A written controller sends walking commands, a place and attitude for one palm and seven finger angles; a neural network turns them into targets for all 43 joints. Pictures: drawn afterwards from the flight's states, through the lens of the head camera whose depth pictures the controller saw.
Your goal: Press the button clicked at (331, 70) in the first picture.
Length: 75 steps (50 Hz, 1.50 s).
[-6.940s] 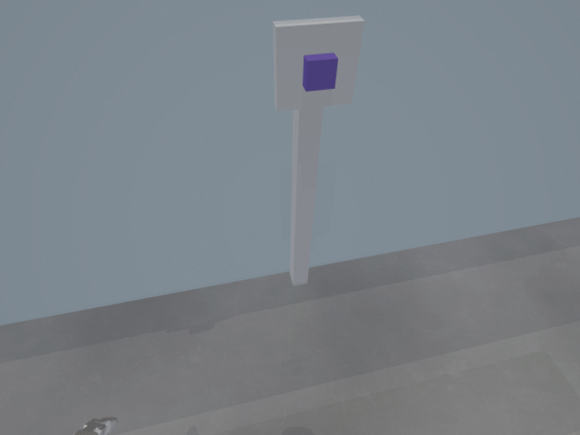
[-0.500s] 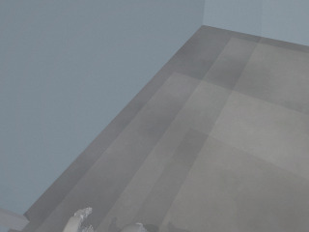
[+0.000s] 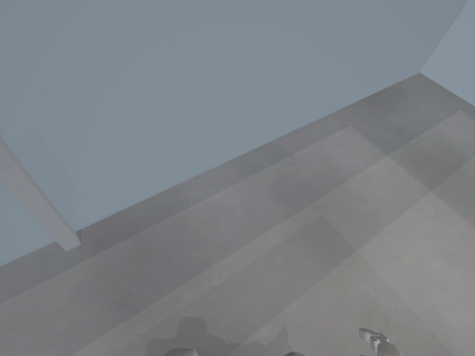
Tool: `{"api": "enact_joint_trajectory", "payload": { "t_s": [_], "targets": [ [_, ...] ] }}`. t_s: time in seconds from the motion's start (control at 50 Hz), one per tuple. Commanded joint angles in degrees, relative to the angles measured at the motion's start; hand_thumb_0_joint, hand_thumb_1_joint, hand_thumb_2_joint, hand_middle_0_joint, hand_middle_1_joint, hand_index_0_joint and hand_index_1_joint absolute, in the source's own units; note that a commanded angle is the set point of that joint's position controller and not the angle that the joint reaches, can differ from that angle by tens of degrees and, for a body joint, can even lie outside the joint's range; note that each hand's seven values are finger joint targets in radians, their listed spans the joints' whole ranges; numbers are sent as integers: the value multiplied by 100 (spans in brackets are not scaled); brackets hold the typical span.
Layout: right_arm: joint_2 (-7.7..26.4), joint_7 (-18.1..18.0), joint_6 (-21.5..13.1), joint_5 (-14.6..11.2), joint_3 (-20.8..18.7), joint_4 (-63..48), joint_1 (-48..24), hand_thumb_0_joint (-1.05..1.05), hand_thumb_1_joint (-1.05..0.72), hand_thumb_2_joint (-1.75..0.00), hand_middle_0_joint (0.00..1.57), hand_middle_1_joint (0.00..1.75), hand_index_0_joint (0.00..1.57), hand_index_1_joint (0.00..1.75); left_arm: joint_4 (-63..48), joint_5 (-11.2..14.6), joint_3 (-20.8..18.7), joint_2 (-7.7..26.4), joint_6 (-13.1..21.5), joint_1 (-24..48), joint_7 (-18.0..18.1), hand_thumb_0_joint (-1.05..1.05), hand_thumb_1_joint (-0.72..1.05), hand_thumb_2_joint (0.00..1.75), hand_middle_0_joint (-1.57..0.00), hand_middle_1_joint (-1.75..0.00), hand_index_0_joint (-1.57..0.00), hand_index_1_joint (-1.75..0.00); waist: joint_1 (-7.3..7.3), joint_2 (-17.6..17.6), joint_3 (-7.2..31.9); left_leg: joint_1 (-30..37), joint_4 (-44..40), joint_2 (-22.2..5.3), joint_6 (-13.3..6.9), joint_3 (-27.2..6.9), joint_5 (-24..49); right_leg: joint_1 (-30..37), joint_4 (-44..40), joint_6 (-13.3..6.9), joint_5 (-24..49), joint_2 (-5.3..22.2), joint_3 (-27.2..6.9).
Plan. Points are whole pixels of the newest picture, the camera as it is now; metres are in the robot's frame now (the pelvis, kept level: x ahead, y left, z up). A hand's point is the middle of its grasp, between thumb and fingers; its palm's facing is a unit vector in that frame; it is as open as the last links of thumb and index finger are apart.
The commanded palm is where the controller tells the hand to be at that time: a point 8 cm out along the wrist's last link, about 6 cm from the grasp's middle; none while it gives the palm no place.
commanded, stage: turn to face it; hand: left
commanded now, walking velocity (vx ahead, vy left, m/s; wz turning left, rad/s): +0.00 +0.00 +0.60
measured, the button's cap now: out of the picture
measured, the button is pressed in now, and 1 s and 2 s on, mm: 0 0 0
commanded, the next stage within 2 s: take the last steps up to it in 0.92 s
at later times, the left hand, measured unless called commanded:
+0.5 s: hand out of the picture +0.09 +0.24 -0.13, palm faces +0.26 -0.94 -0.24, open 7.4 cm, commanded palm none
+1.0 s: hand out of the picture -0.09 +0.14 -0.14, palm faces +0.54 -0.80 -0.27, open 7.4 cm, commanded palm none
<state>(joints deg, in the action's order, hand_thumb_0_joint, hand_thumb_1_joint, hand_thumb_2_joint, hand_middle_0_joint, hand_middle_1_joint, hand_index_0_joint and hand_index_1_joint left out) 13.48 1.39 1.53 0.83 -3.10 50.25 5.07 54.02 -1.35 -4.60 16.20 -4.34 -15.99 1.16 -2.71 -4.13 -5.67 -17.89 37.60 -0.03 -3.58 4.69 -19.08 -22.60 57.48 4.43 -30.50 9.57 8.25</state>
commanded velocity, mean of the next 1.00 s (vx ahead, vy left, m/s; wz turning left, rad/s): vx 0.00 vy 0.00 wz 0.48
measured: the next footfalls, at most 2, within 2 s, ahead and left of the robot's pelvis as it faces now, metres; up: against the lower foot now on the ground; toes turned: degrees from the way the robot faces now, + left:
right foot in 0.64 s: +0.05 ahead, -0.13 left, +0.00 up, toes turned +23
left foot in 1.12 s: -0.06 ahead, +0.10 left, +0.00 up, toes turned +36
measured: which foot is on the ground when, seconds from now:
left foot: down 0.00-0.64, up 0.66-1.00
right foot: up 0.00-0.62, down 0.64-1.00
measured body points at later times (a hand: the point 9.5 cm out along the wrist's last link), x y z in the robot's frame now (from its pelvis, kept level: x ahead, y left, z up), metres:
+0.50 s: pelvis -0.01 +0.00 +0.02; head +0.03 +0.03 +0.47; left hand +0.08 +0.28 -0.11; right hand +0.06 -0.24 -0.12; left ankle +0.01 +0.08 -0.72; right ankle +0.02 -0.16 -0.67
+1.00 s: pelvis -0.01 -0.04 +0.02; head +0.03 -0.04 +0.46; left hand -0.12 +0.19 -0.12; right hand +0.20 -0.23 -0.14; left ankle -0.11 +0.10 -0.66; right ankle +0.01 -0.15 -0.72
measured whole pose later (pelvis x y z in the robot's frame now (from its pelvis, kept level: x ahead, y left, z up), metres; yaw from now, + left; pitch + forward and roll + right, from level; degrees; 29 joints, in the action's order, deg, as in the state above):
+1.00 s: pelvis -0.01 -0.04 +0.02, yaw +32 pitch -1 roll +2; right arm 16.1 0.8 5.0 1.0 -4.8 55.3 9.5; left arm 53.1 -1.8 -1.7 10.0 -0.1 -16.5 1.4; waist -0.7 0.5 -4.8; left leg -23.9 54.7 -1.6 4.5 -1.8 -24.2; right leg -8.5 28.7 0.0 -19.0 5.8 7.9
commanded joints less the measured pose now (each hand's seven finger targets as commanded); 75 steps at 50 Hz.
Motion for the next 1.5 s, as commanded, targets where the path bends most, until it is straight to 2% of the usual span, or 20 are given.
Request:
{"api": "enact_joint_trajectory", "payload": {
  "t_s": [0.0,0.06,0.34,0.44,0.56,0.58,0.6,0.62,0.64,0.66,0.7,0.74,0.84,1.0,1.06,1.1,1.12,1.18,1.26,1.48],
  "targets": [
    [1155,-210,-71,22,-280,-286,350,0,-90,-90,20,30,20,30,-635,-4,-120,419,214,451,-71,0,90,90,-20,-30,-20,-30,379,1416,524,798,-1970,-1395,-374,-1852,2211,-1162,1169,69,828,-107,-782],
    [1079,-219,-122,-11,-262,-304,395,0,-90,-90,20,30,20,30,-513,-2,-124,424,224,231,-75,0,90,90,-20,-30,-20,-30,287,1177,762,1020,-1962,-1182,-328,-1701,2515,-995,1028,147,1153,-224,-788],
    [994,-232,-73,52,-364,-55,1228,0,-90,-90,20,30,20,30,-916,49,-78,340,265,1238,29,0,90,90,-20,-30,-20,-30,591,1112,791,1256,-1946,-1137,-648,-3211,2212,-903,-197,149,732,-581,-1096],
    [1013,-240,-22,74,-408,1,1307,0,-90,-90,20,30,20,30,-996,89,-45,240,278,1248,56,0,90,90,-20,-30,-20,-30,582,1162,1014,1190,-1841,-1012,-668,-3691,2320,-409,-928,30,527,-857,-1148],
    [960,-189,49,40,-442,-21,1078,0,-90,-90,20,30,20,30,-870,165,-49,268,329,650,121,0,90,90,-20,-30,-20,-30,329,1222,1199,512,-1603,-579,-303,-3555,2174,1188,-2885,-158,1199,-1110,-1031],
    [883,-168,60,4,-435,-27,1023,0,-90,-90,20,30,20,30,-809,164,-79,361,355,439,135,0,90,90,-20,-30,-20,-30,217,1083,1216,-31,-1476,-394,-61,-3324,1539,1944,-3638,-209,1710,-970,-1035],
    [605,-141,82,-48,-407,-34,1107,0,-90,-90,20,30,20,30,-775,121,-146,681,394,294,159,0,90,90,-20,-30,-20,-30,164,238,1190,-1109,-785,-36,258,-2730,14,2862,-4192,-450,1479,-42,-1824],
    [355,-166,67,-52,-370,-175,1186,0,-90,-90,20,30,20,30,-872,20,-215,1097,397,408,186,0,90,90,-20,-30,-20,-30,134,-1225,992,-2168,744,711,662,-1432,-1134,2950,-4555,-1103,925,1534,-3496],
    [743,-171,73,52,-454,-162,1052,0,-90,-90,20,30,20,30,-956,38,-155,1039,340,665,189,0,90,90,-20,-30,-20,-30,214,-635,684,-1680,1824,510,619,-1337,-1276,1558,-4608,-1398,1155,1927,-3228],
    [672,-127,125,85,-448,-104,1163,0,-90,-90,20,30,20,30,-1042,49,-85,755,350,1077,185,0,90,90,-20,-30,-20,-30,470,-300,479,-1572,2400,364,595,-1336,-881,1170,-4582,-1387,1228,1468,-2619],
    [609,-58,202,79,-416,103,1172,0,-90,-90,20,30,20,30,-971,82,-13,490,424,1218,123,0,90,90,-20,-30,-20,-30,590,-266,120,-1499,3045,158,677,-1047,-330,872,-4340,-1115,1985,791,-1800],
    [523,-17,194,54,-386,116,1208,0,-90,-90,20,30,20,30,-864,71,26,352,489,950,94,0,90,90,-20,-30,-20,-30,572,-298,85,-1558,3218,90,742,-891,-11,1018,-4122,-993,2833,587,-1318],
    [483,-39,198,44,-292,4,573,0,-90,-90,20,30,20,30,-530,21,2,453,523,38,87,0,90,90,-20,-30,-20,-30,196,-680,180,-1642,2761,-62,853,-707,-179,1671,-3834,-1060,3921,705,-1198],
    [264,-87,61,-57,-56,-34,-18,0,-90,-90,20,30,20,30,-220,-70,-65,727,477,-563,95,0,90,90,-20,-30,-20,-30,-60,-1014,653,-447,363,116,663,-124,-659,2194,-3111,-1143,5857,763,-896],
    [429,-110,-115,-15,-50,210,740,0,-90,-90,20,30,20,30,-111,33,-39,597,488,-358,59,0,90,90,-20,-30,-20,-30,368,-489,1075,1255,-1606,92,485,-86,773,1560,-2407,-684,4198,505,-558],
    [1443,-168,-194,36,-273,363,1464,0,-90,-90,20,30,20,30,-327,51,132,-65,484,-421,-18,0,90,90,-20,-30,-20,-30,651,2182,1376,2939,-1873,-2175,-491,-2726,2404,-1015,-255,-134,-618,-563,-9],
    [1413,-180,-131,42,-262,434,1576,0,-90,-90,20,30,20,30,-342,-7,135,81,453,-138,2,0,90,90,-20,-30,-20,-30,772,1665,1122,2552,-1929,-2400,-878,-2649,1857,-1190,304,-248,-777,-429,-410],
    [769,-287,-239,51,-78,387,1058,0,-90,-90,20,30,20,30,-83,-38,119,80,466,202,-122,0,90,90,-20,-30,-20,-30,566,1486,140,1502,-2366,-1733,-715,-2139,868,-1338,757,-268,413,-255,-674],
    [515,-298,-401,3,2,509,1142,0,-90,-90,20,30,20,30,249,-25,168,-76,466,-220,-199,0,90,90,-20,-30,-20,-30,309,1272,-14,1173,-2598,-1323,-529,-1359,1442,-966,527,-180,1208,-292,-536],
    [473,-332,-491,78,-67,944,1953,0,-90,-90,20,30,20,30,-94,16,159,-257,508,1027,-262,0,90,90,-20,-30,-20,-30,524,1197,-389,1417,-2647,-1545,-658,-1291,1779,-962,-1399,-189,1590,-288,-387]
  ]
}}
